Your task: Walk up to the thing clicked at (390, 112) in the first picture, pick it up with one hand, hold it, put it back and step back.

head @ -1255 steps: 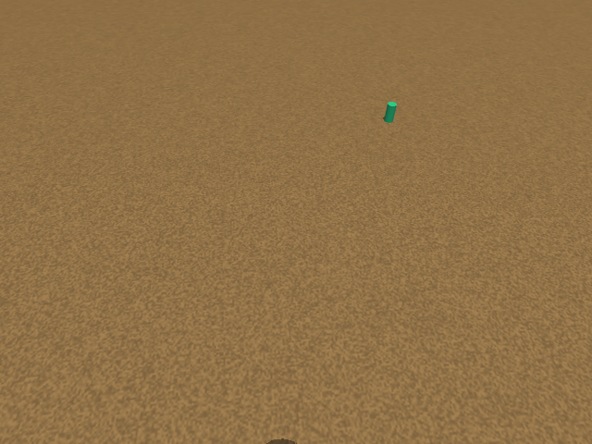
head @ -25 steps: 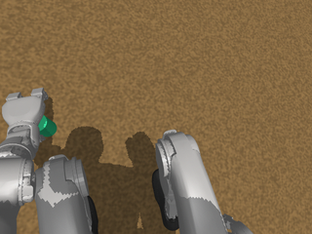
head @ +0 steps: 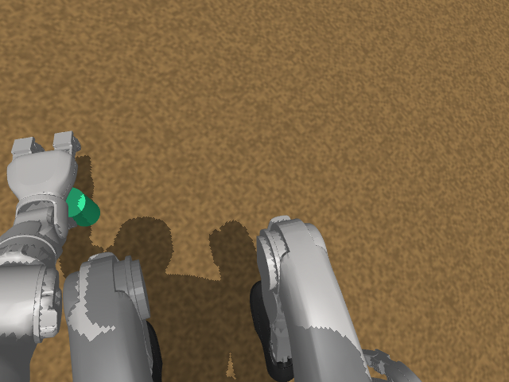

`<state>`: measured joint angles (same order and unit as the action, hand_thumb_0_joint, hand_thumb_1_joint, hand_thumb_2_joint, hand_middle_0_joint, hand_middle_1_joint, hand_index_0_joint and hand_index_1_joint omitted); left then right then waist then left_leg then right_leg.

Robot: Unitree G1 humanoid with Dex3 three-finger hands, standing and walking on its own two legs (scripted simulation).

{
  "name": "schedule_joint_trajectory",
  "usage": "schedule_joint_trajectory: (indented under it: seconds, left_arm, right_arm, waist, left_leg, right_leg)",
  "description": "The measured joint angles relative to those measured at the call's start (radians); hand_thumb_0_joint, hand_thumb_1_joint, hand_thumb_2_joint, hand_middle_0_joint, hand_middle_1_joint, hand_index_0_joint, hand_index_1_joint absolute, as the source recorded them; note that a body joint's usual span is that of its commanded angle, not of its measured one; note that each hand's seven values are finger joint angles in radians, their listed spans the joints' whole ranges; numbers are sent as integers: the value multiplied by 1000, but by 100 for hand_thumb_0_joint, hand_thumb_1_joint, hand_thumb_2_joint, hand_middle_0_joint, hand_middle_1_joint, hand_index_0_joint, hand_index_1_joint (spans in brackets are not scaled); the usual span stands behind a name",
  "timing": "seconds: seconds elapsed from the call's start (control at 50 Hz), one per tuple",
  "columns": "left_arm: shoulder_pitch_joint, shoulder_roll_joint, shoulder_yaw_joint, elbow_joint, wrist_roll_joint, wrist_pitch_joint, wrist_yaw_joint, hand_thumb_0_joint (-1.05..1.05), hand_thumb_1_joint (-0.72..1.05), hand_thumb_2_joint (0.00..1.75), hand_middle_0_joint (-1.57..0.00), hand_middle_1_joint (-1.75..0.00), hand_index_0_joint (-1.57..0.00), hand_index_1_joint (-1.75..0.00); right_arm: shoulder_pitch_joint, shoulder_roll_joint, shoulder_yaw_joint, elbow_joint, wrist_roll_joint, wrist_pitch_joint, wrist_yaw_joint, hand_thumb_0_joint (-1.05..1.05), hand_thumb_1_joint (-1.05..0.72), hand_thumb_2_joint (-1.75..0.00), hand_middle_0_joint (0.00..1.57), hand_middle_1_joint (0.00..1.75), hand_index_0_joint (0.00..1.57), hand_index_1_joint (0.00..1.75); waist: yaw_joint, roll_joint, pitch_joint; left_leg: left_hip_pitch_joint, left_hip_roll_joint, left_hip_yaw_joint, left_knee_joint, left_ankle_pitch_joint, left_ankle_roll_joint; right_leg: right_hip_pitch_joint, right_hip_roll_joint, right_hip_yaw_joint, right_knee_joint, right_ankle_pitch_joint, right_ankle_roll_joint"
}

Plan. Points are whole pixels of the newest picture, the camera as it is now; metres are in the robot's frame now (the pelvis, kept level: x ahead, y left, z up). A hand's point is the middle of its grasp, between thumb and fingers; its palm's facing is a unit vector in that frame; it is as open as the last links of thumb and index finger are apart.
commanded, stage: withdraw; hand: left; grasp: from above
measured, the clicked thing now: (78, 208) +0.43 +0.23 -0.27
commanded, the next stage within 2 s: home in 0.84 s
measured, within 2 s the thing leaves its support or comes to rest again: neither
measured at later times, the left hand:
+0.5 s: hand (8, 195) +0.40 +0.24 -0.03, palm faces -0.47 -0.03 -0.88, open 13.9 cm
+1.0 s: hand (24, 176) +0.44 +0.25 -0.09, palm faces -0.35 -0.02 -0.94, open 13.8 cm
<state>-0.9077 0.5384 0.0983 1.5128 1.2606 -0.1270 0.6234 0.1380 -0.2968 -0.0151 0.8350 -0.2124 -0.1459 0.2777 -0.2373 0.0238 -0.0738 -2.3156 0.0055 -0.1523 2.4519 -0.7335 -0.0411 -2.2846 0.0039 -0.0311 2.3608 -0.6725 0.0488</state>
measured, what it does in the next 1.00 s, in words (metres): stands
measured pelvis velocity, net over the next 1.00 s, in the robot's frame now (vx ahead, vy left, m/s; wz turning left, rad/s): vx -0.01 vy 0.00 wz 0.03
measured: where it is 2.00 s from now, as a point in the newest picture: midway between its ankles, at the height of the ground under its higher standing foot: (215, 371)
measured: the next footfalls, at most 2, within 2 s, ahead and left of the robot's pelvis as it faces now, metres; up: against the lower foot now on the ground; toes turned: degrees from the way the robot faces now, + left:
none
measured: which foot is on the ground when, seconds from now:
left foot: down 0.00-1.00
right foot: down 0.00-1.00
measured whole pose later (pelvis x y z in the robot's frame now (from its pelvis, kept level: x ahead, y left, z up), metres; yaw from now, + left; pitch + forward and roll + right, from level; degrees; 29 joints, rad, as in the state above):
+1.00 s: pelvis -0.01 +0.00 +0.04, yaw +2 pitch +35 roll -5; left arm -0.88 0.50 0.00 1.31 1.17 -0.02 0.44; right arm 0.21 -0.23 -0.01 0.78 -0.12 -0.04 0.13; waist -0.19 0.07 -0.13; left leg -2.23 0.01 -0.10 2.29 -0.68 -0.01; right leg -2.19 -0.01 0.00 2.22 -0.63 0.06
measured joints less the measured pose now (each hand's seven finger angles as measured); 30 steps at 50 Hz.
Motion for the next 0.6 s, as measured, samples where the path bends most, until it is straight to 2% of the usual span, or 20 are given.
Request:
schedule_joint_trajectory:
  seconds: [0.06, 0.12, 0.22, 0.28, 0.36, 0.42, 0.52, 0.6]
  left_arm:
    - [54, -25, -3, -135, -32, 36, -30, 0, -49, 96, -17, -98, -16, -98]
    - [87, -46, -44, -208, -70, 88, -78, 0, -50, 97, -18, -98, -16, -99]
    - [118, -68, -116, -283, -153, 142, -222, 0, -53, 100, -17, -99, -15, -101]
    - [146, -79, -158, -343, -182, 141, -307, 0, -54, 101, -17, -99, -14, -102]
    - [146, -86, -199, -357, -166, 109, -363, -1, -55, 101, -17, -99, -14, -102]
    - [127, -86, -216, -331, -138, 82, -369, 0, -54, 101, -17, -99, -14, -102]
    - [75, -79, -227, -236, -99, 60, -325, 0, -54, 101, -18, -98, -14, -101]
    - [32, -69, -220, -138, -73, 49, -278, 0, -54, 101, -17, -98, -14, -101]
  right_arm:
    - [8, 8, -25, -6, 36, 33, -7, 1, -92, -90, 20, 30, 20, 30]
    - [11, 16, -40, -20, 72, 72, -26, 1, -92, -90, 20, 30, 20, 30]
    - [13, 26, -46, -58, 116, 112, -70, 1, -93, -91, 20, 30, 20, 30]
    - [20, 26, -45, -85, 138, 130, -102, 1, -93, -91, 20, 30, 20, 30]
    - [21, 17, -35, -110, 151, 144, -147, 1, -93, -91, 20, 30, 20, 30]
    - [16, 4, -26, -117, 152, 142, -171, 1, -93, -91, 20, 30, 20, 30]
    - [-1, -18, -18, -113, 140, 128, -196, 1, -92, -91, 20, 30, 20, 30]
    - [-11, -26, -8, -100, 122, 105, -202, 1, -92, -91, 20, 30, 20, 30]
  waist:
    - [23, 21, -29]
    - [50, 39, -65]
    - [92, 51, -102]
    - [109, 45, -114]
    - [116, 25, -119]
    - [110, 7, -119]
    - [83, -11, -109]
    - [58, -17, -96]
  left_leg:
    - [18, 5, 10, -25, -4, 4]
    - [55, 12, 27, -75, -4, 11]
    - [149, 21, 48, -183, 9, 18]
    - [210, 21, 55, -249, 22, 17]
    - [273, 17, 57, -320, 44, 16]
    - [294, 14, 55, -350, 60, 13]
    - [283, 7, 51, -350, 77, 13]
    - [237, 4, 49, -315, 83, 15]
  right_leg:
    - [15, 0, 6, -21, -5, 3]
    - [48, -1, 16, -64, -6, 4]
    - [136, -3, 23, -163, 4, 0]
    - [197, -9, 23, -223, 12, -5]
    - [262, -17, 18, -289, 25, -14]
    - [286, -22, 13, -317, 37, -20]
    - [280, -26, 9, -318, 49, -23]
    - [237, -25, 10, -286, 56, -20]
